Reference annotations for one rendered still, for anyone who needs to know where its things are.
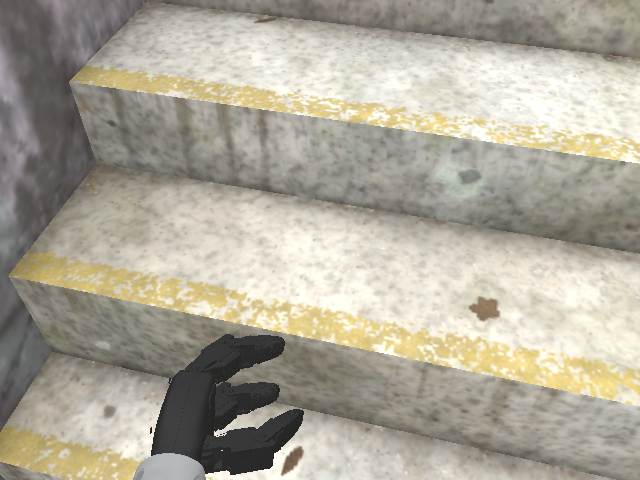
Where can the robot left forearm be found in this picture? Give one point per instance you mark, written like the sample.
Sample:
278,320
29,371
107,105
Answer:
169,466

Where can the left robot hand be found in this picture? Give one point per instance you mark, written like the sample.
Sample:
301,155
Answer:
194,408

